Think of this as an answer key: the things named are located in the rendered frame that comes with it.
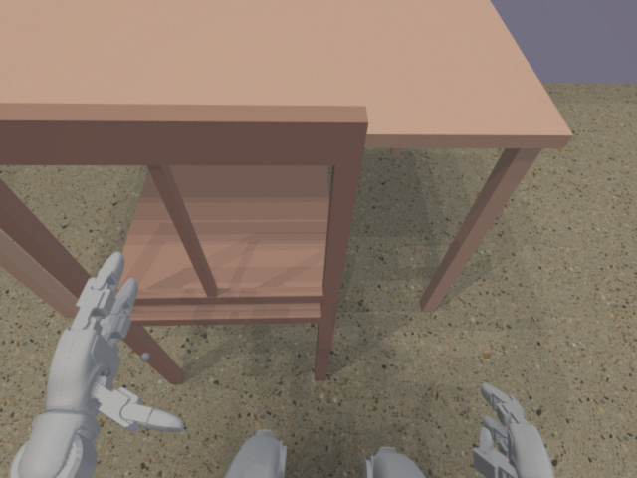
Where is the left robot hand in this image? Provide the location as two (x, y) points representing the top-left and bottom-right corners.
(45, 251), (184, 433)

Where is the left robot thigh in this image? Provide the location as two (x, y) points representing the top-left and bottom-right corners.
(224, 436), (287, 478)

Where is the right robot thigh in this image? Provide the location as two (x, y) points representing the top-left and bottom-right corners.
(363, 452), (426, 478)

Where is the chair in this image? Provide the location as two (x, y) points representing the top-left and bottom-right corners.
(0, 103), (368, 384)

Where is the left robot forearm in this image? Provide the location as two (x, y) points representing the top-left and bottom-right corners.
(8, 410), (101, 478)

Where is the right robot hand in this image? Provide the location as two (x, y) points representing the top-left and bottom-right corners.
(473, 383), (555, 478)

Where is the table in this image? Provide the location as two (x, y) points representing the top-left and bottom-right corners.
(0, 0), (573, 318)

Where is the robot thigh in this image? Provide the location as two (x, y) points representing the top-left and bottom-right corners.
(224, 436), (287, 478)
(363, 452), (426, 478)

